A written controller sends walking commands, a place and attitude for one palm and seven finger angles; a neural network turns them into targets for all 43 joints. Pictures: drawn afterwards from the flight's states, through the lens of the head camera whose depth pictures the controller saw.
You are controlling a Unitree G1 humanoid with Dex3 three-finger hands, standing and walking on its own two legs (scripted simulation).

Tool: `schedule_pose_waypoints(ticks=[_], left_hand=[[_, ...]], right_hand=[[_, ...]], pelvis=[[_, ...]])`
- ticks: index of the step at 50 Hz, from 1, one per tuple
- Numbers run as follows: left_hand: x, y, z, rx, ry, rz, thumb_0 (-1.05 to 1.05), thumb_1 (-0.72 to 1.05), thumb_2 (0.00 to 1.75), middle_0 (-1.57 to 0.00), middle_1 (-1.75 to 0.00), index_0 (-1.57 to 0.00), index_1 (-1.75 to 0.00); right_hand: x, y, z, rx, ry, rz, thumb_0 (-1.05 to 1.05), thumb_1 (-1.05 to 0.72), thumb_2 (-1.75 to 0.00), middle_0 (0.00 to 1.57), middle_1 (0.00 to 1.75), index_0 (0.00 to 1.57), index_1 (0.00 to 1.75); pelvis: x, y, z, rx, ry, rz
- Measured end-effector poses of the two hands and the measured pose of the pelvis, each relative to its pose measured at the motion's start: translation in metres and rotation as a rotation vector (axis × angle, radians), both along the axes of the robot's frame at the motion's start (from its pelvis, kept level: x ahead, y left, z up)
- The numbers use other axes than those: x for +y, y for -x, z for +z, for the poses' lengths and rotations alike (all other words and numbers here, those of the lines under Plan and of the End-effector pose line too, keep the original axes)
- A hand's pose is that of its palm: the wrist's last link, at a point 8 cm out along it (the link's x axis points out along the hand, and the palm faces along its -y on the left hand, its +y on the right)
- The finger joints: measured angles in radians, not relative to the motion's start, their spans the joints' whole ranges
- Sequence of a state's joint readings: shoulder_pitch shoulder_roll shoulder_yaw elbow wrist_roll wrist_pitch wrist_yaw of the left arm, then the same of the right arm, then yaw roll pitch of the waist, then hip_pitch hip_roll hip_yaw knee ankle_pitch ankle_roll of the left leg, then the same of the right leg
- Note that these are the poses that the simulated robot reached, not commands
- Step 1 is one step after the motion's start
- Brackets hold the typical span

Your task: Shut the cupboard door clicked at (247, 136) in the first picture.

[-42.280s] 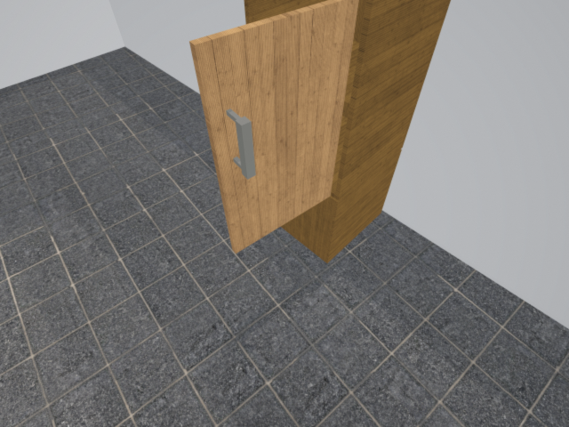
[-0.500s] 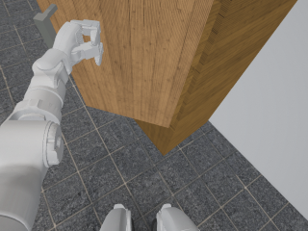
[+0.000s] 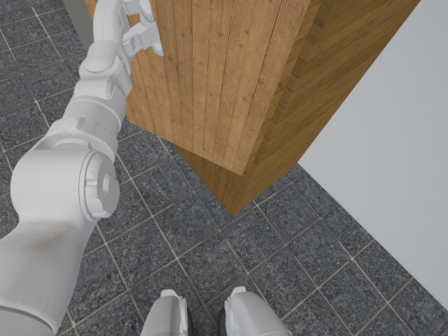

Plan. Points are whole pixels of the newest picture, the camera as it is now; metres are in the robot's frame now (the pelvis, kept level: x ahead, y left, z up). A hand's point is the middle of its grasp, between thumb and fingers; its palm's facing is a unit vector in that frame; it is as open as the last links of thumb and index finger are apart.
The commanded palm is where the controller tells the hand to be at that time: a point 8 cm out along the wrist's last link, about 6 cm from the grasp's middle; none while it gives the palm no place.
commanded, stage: pull the fist back off the door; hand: left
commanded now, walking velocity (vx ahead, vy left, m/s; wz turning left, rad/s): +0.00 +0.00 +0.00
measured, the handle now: (87, 5) +0.65 +0.15 +0.13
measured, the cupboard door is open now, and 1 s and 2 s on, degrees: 24 22 22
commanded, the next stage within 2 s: draw the hand back to the body in 0.74 s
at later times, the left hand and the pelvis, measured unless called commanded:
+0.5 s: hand (151, 54) +0.52 +0.05 +0.15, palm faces -0.03 -1.00 -0.03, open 3.1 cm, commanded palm +0.48 +0.09 +0.14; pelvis +0.03 -0.01 +0.04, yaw -2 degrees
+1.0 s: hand (145, 79) +0.47 +0.06 +0.15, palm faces +0.02 -1.00 +0.02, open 3.1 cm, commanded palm +0.42 +0.12 +0.15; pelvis +0.01 -0.02 +0.05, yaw -1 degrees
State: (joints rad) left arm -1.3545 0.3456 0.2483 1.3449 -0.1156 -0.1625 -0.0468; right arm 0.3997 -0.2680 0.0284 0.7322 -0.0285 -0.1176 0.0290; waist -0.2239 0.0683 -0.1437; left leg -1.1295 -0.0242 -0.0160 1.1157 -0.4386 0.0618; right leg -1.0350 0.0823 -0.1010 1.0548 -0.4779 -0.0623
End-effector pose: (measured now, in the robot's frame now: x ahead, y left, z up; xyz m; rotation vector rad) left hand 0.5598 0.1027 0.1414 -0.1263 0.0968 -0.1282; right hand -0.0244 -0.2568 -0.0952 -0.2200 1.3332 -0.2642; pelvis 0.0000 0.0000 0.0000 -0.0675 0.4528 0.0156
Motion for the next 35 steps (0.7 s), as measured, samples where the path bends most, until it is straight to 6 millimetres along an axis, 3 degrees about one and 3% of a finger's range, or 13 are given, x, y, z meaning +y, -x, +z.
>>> schedule_pose_waypoints(ticks=[4, 9, 16, 22, 30, 35], left_hand=[[-0.010, -0.001, -0.001, -0.057, -0.076, 0.154, -0.03, 0.85, 0.96, -1.29, -1.50, -1.30, -1.50], [-0.016, 0.006, -0.006, -0.100, -0.201, 0.123, -0.01, 0.88, 0.94, -1.29, -1.50, -1.30, -1.50], [-0.005, 0.026, -0.011, -0.007, -0.105, 0.129, 0.01, 0.90, 0.91, -1.29, -1.50, -1.30, -1.50], [0.004, 0.041, 0.011, -0.158, -0.131, 0.124, 0.02, 0.90, 0.90, -1.29, -1.50, -1.30, -1.50], [0.008, 0.087, -0.018, -0.043, -0.123, 0.094, 0.02, 0.90, 0.90, -1.29, -1.50, -1.30, -1.50], [0.002, 0.113, -0.009, -0.151, -0.104, 0.105, 0.02, 0.90, 0.90, -1.30, -1.50, -1.30, -1.50]], right_hand=[[0.015, 0.015, 0.000, 0.025, -0.071, -0.004, 0.00, -0.90, -0.90, 0.20, 0.30, 0.21, 0.30], [0.030, 0.037, 0.002, 0.077, -0.142, -0.077, 0.00, -0.90, -0.90, 0.20, 0.30, 0.21, 0.30], [0.029, 0.041, 0.020, 0.096, -0.155, -0.123, 0.01, -0.90, -0.90, 0.20, 0.30, 0.21, 0.30], [0.006, 0.012, 0.027, 0.037, -0.120, -0.076, 0.01, -0.90, -0.90, 0.20, 0.30, 0.21, 0.30], [-0.020, -0.060, 0.032, -0.116, -0.084, -0.002, 0.01, -0.90, -0.90, 0.20, 0.30, 0.20, 0.30], [-0.023, -0.108, 0.036, -0.248, -0.070, 0.059, 0.01, -0.90, -0.90, 0.20, 0.30, 0.20, 0.30]], pelvis=[[0.001, -0.003, 0.000, 0.013, -0.006, -0.013], [0.000, -0.008, 0.007, -0.013, -0.019, -0.036], [-0.004, -0.020, 0.029, -0.086, -0.032, -0.057], [-0.009, -0.028, 0.036, -0.122, -0.038, -0.049], [-0.011, -0.033, 0.044, -0.178, -0.047, -0.039], [-0.013, -0.029, 0.044, -0.208, -0.051, -0.028]])
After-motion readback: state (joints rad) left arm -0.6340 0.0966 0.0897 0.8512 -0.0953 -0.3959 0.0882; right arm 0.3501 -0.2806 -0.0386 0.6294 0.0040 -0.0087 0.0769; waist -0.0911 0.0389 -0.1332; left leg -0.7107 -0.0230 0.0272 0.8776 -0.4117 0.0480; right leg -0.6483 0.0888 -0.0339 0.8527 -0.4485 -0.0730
